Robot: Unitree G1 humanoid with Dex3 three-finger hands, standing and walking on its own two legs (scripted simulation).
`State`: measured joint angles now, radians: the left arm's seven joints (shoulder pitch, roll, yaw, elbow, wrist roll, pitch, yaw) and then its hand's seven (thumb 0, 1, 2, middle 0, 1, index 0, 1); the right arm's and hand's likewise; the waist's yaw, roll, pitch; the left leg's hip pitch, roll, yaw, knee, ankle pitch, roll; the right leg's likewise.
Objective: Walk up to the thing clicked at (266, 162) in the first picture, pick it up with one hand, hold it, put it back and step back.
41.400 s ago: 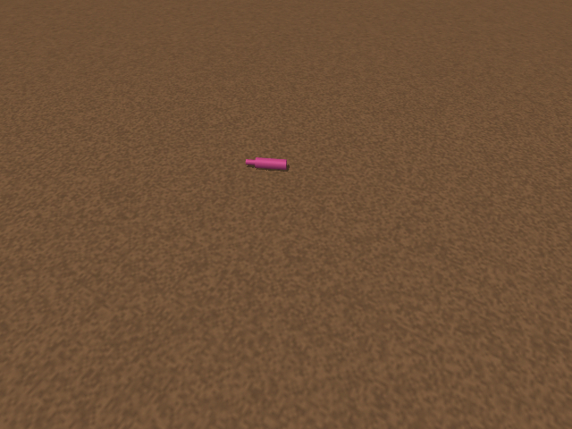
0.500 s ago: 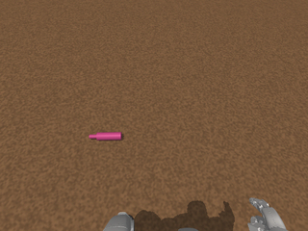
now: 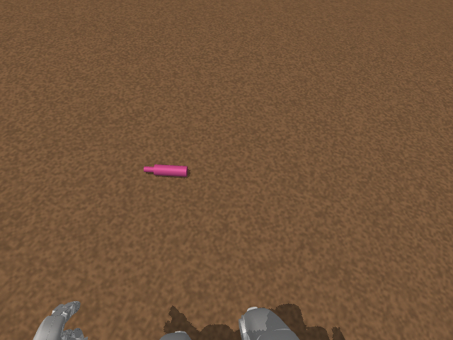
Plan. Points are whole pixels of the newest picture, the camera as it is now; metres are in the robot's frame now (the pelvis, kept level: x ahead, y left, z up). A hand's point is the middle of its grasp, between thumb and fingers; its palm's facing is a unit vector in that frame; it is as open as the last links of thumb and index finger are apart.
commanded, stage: step back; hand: left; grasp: from above
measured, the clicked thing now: (165, 170) +0.95 +0.26 -0.73
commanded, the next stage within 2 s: stand in 1.32 s
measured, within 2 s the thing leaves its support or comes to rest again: neither
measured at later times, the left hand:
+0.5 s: hand out of the picture -0.08 +0.27 -0.14, palm faces +0.02 -0.90 -0.43, open 7.4 cm
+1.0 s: hand out of the picture -0.05 +0.25 -0.15, palm faces +0.05 -0.93 -0.35, open 7.4 cm
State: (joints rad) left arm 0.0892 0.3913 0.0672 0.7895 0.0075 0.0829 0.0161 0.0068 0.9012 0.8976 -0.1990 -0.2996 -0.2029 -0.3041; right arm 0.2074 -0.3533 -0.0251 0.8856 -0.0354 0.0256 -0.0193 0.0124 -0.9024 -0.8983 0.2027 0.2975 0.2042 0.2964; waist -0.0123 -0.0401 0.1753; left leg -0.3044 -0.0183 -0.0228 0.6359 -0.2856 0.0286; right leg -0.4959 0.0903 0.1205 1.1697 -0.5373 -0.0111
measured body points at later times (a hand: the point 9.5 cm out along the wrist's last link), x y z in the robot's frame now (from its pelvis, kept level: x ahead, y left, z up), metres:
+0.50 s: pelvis -0.13 -0.02 -0.01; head -0.11 -0.02 +0.44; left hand -0.08 +0.31 -0.12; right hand -0.07 -0.34 -0.13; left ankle -0.11 +0.10 -0.73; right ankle -0.12 -0.15 -0.72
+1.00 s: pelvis -0.11 -0.01 +0.00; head -0.09 -0.01 +0.45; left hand -0.05 +0.30 -0.12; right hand -0.02 -0.33 -0.12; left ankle -0.08 +0.11 -0.73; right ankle -0.11 -0.15 -0.72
